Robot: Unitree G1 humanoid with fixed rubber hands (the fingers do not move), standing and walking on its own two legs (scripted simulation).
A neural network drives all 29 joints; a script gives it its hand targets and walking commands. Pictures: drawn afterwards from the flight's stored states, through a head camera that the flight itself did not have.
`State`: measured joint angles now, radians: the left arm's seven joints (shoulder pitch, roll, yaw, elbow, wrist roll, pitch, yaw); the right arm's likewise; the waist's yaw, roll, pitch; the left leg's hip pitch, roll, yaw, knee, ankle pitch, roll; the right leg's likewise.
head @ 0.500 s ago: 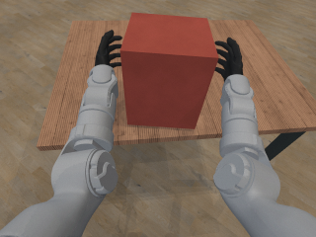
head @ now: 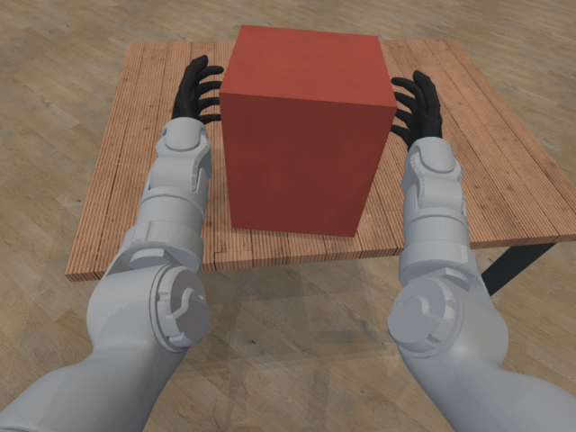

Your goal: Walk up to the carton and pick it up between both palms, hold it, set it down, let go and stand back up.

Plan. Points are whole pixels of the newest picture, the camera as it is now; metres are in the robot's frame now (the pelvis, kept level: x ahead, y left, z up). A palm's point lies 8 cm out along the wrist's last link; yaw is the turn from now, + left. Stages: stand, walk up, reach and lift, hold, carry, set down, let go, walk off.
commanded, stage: set down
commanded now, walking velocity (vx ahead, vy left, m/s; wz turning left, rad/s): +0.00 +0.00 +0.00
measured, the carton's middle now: (301, 136) +0.56 -0.05 +0.09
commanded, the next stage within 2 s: none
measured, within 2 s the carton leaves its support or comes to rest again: neither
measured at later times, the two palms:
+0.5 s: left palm (190, 124) +0.49 +0.10 +0.17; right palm (422, 140) +0.45 -0.19 +0.17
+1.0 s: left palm (189, 127) +0.49 +0.10 +0.17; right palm (423, 143) +0.45 -0.20 +0.16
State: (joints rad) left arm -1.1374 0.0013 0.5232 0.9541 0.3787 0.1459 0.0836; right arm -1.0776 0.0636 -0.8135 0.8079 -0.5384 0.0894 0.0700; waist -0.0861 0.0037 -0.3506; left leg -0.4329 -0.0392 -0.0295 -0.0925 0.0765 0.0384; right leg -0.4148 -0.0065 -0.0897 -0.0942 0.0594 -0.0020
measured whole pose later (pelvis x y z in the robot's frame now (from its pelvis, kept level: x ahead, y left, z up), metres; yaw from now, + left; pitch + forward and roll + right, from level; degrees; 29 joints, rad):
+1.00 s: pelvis +0.00 +0.00 +0.00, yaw +1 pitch +26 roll +0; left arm -1.07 -0.01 0.51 0.92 0.37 0.10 0.04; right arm -1.03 0.08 -0.83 0.77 -0.55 0.07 0.12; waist -0.09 0.02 -0.37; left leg -0.44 -0.04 -0.04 -0.09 0.08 0.04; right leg -0.42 -0.01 -0.10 -0.09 0.05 0.00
